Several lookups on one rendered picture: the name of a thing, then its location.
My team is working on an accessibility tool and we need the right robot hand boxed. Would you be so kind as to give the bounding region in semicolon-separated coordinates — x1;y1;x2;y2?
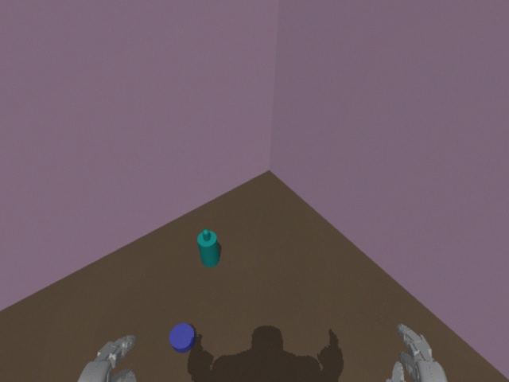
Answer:
387;324;448;382

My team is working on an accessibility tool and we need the left robot hand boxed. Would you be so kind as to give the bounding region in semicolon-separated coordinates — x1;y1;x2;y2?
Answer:
77;335;136;382

